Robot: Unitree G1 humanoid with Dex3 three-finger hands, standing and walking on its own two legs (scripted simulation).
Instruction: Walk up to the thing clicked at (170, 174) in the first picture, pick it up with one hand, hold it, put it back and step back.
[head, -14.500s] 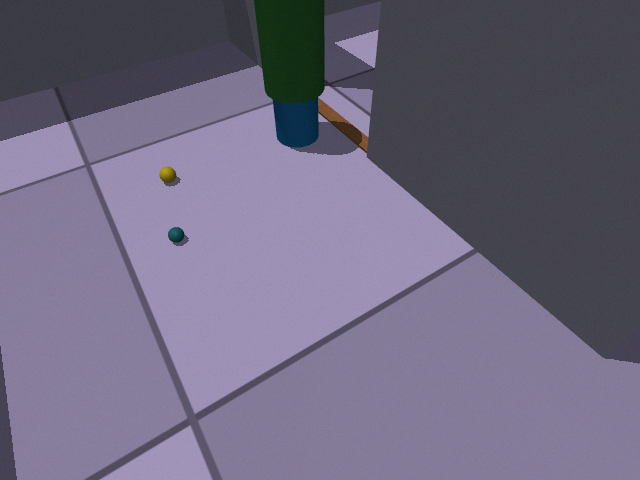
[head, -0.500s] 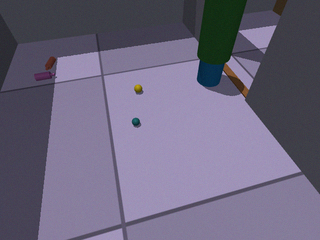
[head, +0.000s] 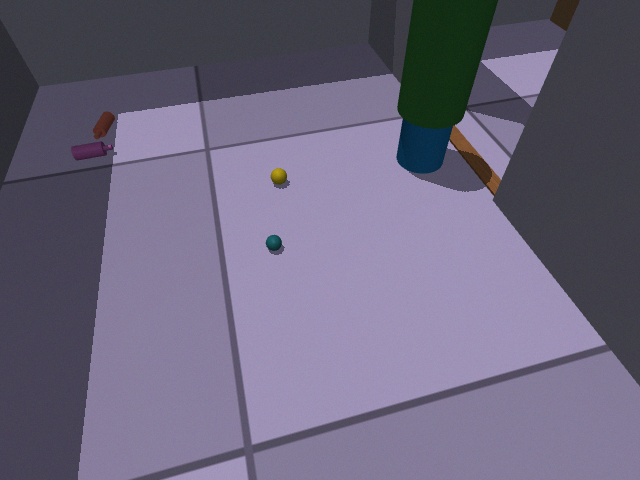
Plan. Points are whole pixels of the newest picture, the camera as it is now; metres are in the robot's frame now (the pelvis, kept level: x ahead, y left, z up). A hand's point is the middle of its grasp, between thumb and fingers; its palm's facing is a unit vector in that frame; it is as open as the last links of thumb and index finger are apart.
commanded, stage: stand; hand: left
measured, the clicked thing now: (278, 176) +1.49 +0.26 -0.75
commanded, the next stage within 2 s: walk up in 0.02 s
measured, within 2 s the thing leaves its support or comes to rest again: neither
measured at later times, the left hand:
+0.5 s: hand (109, 471) +0.17 +0.32 -0.16, palm faces -0.03 -0.94 -0.35, open 7.4 cm
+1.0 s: hand (171, 312) +0.42 +0.29 -0.14, palm faces +0.00 -0.93 -0.36, open 7.4 cm
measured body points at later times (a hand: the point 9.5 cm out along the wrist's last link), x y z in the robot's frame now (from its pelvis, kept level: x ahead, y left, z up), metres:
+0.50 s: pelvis +0.12 +0.03 -0.01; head +0.14 +0.05 +0.44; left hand +0.17 +0.37 -0.13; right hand +0.17 -0.29 -0.11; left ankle +0.07 +0.14 -0.75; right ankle +0.14 -0.11 -0.69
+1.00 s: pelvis +0.34 +0.02 -0.01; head +0.35 +0.02 +0.44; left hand +0.41 +0.34 -0.12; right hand +0.41 -0.30 -0.12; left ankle +0.46 +0.17 -0.72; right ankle +0.36 -0.10 -0.75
